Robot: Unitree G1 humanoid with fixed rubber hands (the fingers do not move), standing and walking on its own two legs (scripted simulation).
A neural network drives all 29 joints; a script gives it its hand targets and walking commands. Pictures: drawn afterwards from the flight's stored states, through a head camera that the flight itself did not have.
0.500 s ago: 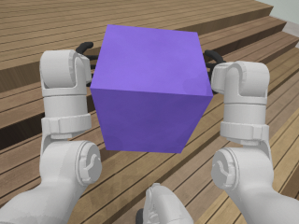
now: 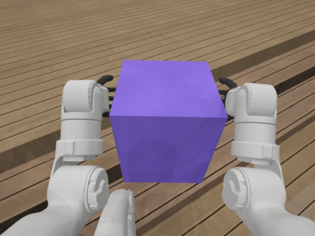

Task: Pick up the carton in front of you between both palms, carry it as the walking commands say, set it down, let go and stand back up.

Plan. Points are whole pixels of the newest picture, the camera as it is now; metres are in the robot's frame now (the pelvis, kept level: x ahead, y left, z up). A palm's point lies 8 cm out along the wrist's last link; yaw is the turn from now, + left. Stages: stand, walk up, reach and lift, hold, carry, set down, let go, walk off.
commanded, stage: carry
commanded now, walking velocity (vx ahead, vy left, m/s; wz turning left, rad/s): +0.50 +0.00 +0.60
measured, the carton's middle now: (164, 124) +0.38 -0.01 +0.11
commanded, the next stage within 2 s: none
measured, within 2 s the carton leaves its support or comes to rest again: neither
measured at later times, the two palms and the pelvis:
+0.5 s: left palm (65, 4) +0.69 +0.28 +0.32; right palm out of the picture +0.78 -0.01 +0.34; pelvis +0.36 +0.03 +0.14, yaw +15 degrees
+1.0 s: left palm out of the picture +0.95 +0.48 +0.47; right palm out of the picture +1.04 +0.19 +0.46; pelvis +0.63 +0.20 +0.29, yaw +24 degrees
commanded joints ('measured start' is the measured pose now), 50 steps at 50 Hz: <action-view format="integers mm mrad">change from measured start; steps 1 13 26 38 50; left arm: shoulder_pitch -645 -695 -775 -868 -720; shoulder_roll -1014 -925 -1041 -1170 -1042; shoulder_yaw -394 -398 -616 -605 -402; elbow -54 -216 -275 -191 -145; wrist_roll -381 -287 -432 -607 -366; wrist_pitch -13 -68 -16 -43 -26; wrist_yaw -254 -201 -175 -263 -217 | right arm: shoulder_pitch -797 -992 -689 -573 -855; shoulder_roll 1193 1327 1082 888 1175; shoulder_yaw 559 676 483 378 570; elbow -32 -299 -122 -20 -220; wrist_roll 495 690 434 211 548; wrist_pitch -30 -123 -13 -42 -71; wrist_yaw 184 231 227 158 178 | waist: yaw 31 -96 237 136 -144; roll -257 -161 -104 -90 157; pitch -310 -417 -738 -341 -743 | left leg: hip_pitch -42 1388 799 -176 1504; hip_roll -18 104 -164 0 221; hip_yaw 75 -614 -133 -240 -756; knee -142 -1406 -528 209 -1277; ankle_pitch -24 501 857 -234 1092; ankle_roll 23 197 -119 37 247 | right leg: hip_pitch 357 -975 370 315 -718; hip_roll -180 -3 -112 -427 107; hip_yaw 14 182 194 428 271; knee -76 1576 254 -34 1549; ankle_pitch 777 -74 718 215 -39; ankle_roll -133 9 -191 -212 72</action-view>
